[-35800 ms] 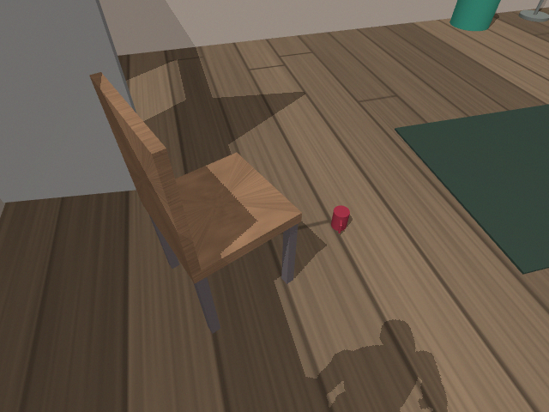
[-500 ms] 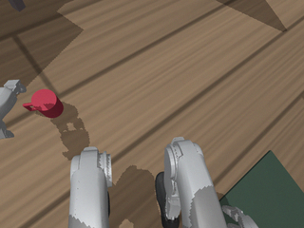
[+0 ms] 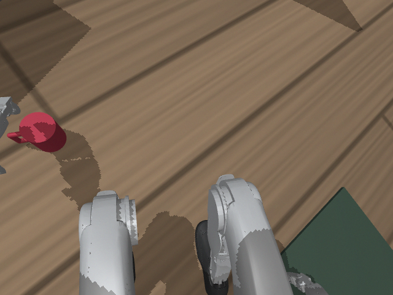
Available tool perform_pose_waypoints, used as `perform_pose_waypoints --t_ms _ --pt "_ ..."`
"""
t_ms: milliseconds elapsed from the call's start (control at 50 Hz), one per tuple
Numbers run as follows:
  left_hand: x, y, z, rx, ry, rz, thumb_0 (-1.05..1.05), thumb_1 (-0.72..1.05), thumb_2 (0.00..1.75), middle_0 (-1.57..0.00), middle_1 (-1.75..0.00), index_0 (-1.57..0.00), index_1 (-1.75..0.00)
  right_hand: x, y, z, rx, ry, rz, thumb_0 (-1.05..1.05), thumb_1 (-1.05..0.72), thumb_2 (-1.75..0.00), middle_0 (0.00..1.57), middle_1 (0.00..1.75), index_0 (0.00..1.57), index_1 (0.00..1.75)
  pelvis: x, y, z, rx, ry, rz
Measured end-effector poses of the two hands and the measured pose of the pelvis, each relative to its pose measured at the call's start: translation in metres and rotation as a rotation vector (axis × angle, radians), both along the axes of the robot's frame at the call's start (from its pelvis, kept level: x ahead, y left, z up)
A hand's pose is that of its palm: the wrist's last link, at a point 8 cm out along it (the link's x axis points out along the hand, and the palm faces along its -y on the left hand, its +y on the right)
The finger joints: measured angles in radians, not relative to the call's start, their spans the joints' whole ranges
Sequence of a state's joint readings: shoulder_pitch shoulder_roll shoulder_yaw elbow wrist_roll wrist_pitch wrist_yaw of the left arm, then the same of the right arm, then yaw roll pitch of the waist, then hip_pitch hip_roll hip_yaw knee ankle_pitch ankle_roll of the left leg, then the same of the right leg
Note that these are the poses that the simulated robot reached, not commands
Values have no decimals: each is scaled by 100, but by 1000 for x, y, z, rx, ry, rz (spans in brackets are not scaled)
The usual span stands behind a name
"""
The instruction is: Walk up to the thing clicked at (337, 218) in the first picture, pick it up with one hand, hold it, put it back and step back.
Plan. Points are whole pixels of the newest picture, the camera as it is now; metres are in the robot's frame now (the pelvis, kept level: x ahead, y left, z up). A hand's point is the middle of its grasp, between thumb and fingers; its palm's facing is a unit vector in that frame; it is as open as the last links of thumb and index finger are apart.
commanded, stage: approach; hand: left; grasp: from above
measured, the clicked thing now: (37, 134) +0.48 +0.33 -0.29
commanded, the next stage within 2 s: rest palm in 1.02 s
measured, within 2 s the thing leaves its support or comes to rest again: neither
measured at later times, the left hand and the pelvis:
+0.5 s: hand (38, 100) +0.52 +0.28 -0.16, palm faces -0.37 -0.04 -0.93, open 13.8 cm; pelvis +0.00 +0.00 -0.01, yaw -2 degrees
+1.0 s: hand (11, 141) +0.43 +0.33 -0.18, palm faces -0.44 -0.08 -0.89, open 13.7 cm; pelvis -0.01 +0.00 -0.01, yaw -1 degrees
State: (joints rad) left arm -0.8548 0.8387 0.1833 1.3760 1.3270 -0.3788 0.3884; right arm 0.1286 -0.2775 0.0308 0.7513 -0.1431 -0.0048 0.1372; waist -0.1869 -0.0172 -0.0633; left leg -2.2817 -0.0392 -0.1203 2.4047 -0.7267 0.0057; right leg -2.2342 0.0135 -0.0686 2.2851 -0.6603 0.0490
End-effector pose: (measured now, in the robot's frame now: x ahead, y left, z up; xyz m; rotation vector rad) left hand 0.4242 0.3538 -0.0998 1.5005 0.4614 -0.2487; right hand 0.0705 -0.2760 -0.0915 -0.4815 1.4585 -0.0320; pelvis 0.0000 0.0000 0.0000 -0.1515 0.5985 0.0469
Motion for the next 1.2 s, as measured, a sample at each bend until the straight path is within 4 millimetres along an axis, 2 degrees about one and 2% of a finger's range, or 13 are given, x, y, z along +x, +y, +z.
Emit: perform_pose_waypoints --t_ms 160,240,400,500,560,640,740,800,880,960,1060,1140,1200 --pt "4 -1 -3 13 27 6 0 -34 85 -23 -85 -23 -85 5 4 0 19 -3 5 1 -91 -90 21 30 20 30 2 0 2 1 8 3" --pt "13 -8 -3 5 24 -16 0 -38 87 -20 -91 -20 -91 4 2 1 12 2 13 0 -91 -90 21 30 20 30 2 -1 2 2 9 2" --pt "64 -44 -4 -14 -43 -70 0 -46 93 -13 -101 -14 -99 -12 -6 10 -41 11 3 0 -92 -90 21 30 20 30 1 -2 -5 -6 8 -6" --pt "95 -68 -4 0 -80 -69 0 -49 96 -11 -102 -12 -101 -36 -7 16 -63 36 -43 0 -92 -90 20 30 20 30 1 -1 -7 -16 18 -16" --pt "105 -76 -3 20 -84 -47 0 -49 96 -12 -101 -12 -101 -52 -4 17 -54 64 -84 0 -92 -90 20 30 20 30 2 0 -6 -15 27 -19" --pt "103 -75 -4 52 -32 -5 0 -49 96 -12 -101 -12 -100 -70 3 16 -20 99 -134 0 -92 -90 20 30 20 30 1 -1 -3 -9 26 -23" --pt "78 -59 -16 48 85 46 0 -48 95 -12 -101 -13 -100 -79 11 14 23 129 -143 1 -92 -90 21 30 20 30 -1 -1 1 -5 13 -22" --pt "55 -45 -26 19 142 54 0 -47 95 -13 -100 -13 -99 -76 12 11 33 140 -116 1 -91 -90 21 30 20 30 -3 -1 1 -6 1 -19" --pt "28 -28 -34 -43 145 31 0 -46 94 -14 -99 -15 -98 -62 9 9 19 137 -51 1 -91 -89 21 30 20 30 -6 -1 -3 -14 -20 -15" --pt "15 -20 -30 -60 59 -57 0 -46 94 -15 -98 -15 -97 -39 1 9 -26 101 8 1 -91 -89 21 30 20 30 -7 0 -8 -24 -38 -9" --pt "21 -16 -15 -51 -61 -90 0 -46 97 -14 -98 -14 -98 -3 -4 10 -75 16 55 1 -91 -89 21 30 20 30 -6 4 -12 -30 -41 -1" --pt "40 -16 -4 -11 -88 -70 0 -48 103 -14 -101 -13 -101 19 -1 13 -88 -62 71 0 -91 -89 21 30 20 30 -5 7 -11 -35 -26 1" --pt "58 -17 4 18 -94 -35 0 -48 104 -13 -103 -12 -103 23 4 15 -84 -95 71 0 -91 -89 20 30 20 30 -5 9 -10 -39 -15 0"
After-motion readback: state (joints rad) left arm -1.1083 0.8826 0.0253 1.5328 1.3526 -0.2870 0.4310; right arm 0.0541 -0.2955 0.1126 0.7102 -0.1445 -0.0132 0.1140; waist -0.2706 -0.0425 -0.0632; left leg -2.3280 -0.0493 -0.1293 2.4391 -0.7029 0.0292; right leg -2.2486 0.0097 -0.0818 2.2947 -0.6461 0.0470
